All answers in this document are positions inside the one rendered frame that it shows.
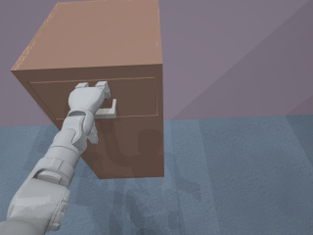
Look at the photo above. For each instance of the robot left hand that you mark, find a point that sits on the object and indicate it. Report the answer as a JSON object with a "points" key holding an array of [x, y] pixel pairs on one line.
{"points": [[90, 99]]}

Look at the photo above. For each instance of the drawer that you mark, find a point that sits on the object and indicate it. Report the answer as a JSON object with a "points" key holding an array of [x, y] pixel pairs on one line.
{"points": [[135, 96]]}

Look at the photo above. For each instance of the left robot upper arm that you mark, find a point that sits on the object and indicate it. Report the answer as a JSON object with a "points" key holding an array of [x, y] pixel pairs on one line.
{"points": [[41, 207]]}

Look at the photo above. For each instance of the handle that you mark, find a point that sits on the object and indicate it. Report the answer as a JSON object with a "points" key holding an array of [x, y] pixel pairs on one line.
{"points": [[107, 112]]}

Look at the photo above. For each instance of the robot left forearm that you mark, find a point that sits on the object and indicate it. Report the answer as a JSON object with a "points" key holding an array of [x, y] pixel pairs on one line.
{"points": [[59, 162]]}

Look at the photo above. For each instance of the cabinet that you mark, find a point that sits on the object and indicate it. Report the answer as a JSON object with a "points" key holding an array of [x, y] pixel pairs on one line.
{"points": [[103, 39]]}

